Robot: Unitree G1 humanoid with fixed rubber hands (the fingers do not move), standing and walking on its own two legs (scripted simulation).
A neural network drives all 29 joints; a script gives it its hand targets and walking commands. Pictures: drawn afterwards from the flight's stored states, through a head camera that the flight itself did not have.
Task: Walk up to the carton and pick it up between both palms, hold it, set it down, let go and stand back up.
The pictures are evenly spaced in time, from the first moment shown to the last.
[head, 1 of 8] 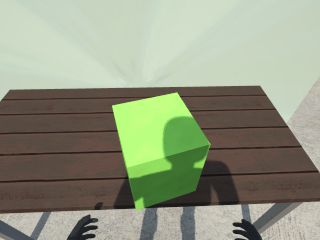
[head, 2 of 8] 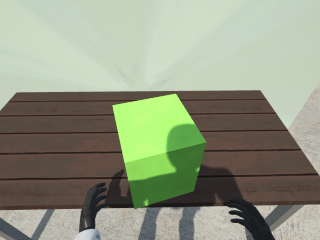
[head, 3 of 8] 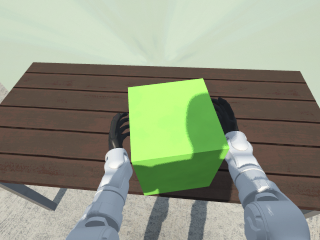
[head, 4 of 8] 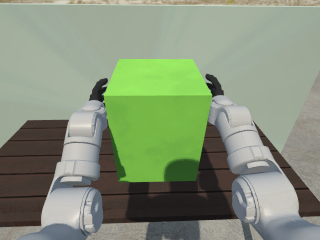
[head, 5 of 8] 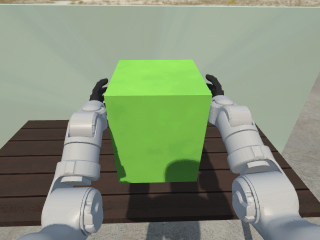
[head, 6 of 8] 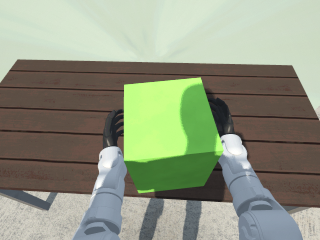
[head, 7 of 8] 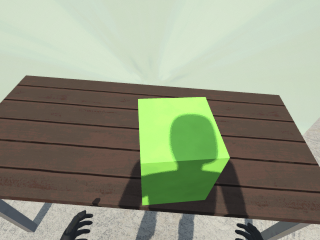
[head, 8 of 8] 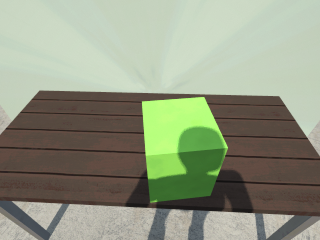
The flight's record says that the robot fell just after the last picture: no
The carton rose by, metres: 0.23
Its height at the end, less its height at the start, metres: +0.00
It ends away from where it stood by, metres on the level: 0.02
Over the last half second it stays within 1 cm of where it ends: yes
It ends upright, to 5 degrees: yes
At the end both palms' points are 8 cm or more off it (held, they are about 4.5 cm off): yes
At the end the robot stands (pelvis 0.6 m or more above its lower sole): yes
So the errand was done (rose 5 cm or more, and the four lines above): yes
